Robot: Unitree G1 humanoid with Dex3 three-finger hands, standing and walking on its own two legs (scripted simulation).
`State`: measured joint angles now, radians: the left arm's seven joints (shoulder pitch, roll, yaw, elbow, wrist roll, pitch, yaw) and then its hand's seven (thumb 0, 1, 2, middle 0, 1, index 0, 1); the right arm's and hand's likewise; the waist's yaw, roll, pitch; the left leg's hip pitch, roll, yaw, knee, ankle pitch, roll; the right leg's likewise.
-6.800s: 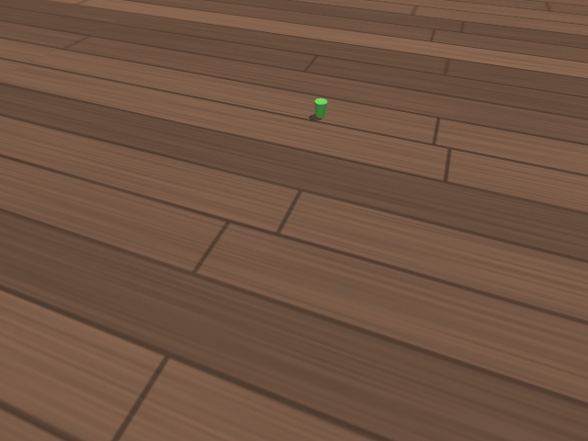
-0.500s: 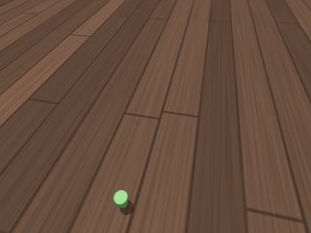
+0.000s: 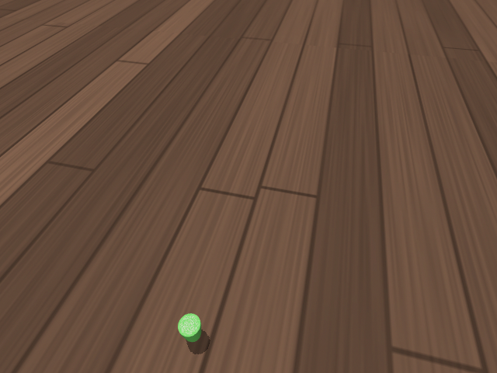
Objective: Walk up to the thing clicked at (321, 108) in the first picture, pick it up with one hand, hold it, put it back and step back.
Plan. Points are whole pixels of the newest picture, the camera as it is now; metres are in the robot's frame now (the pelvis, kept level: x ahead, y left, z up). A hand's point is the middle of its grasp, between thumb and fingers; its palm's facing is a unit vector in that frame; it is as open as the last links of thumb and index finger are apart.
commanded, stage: walk up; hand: left
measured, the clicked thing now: (191, 329) +0.45 +0.24 -0.73
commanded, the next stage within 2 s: stand in 0.68 s
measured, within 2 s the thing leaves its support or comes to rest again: neither
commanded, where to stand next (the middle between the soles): +0.07 +0.00 m, yaw +4 degrees
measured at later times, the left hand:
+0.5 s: hand out of the picture +0.10 +0.27 -0.16, palm faces +0.00 -0.94 -0.35, open 7.4 cm
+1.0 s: hand out of the picture +0.08 +0.26 -0.15, palm faces +0.00 -0.94 -0.34, open 7.4 cm
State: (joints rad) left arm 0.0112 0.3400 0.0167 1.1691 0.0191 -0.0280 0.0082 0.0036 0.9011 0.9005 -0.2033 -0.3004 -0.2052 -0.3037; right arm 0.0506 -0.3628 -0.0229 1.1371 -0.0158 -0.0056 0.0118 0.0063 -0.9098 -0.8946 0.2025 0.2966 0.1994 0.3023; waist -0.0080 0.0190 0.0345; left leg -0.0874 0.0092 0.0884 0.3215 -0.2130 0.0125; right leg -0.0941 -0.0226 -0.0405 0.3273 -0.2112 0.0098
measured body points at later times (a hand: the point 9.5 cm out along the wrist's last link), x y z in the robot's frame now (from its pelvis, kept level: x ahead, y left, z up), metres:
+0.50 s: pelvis +0.01 +0.01 +0.00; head +0.02 +0.01 +0.45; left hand +0.10 +0.31 -0.13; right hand +0.09 -0.29 -0.13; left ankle -0.02 +0.10 -0.75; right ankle -0.02 -0.12 -0.75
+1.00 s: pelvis +0.00 +0.01 +0.00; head +0.01 +0.01 +0.45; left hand +0.08 +0.31 -0.13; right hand +0.10 -0.29 -0.13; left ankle -0.02 +0.10 -0.75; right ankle -0.02 -0.12 -0.75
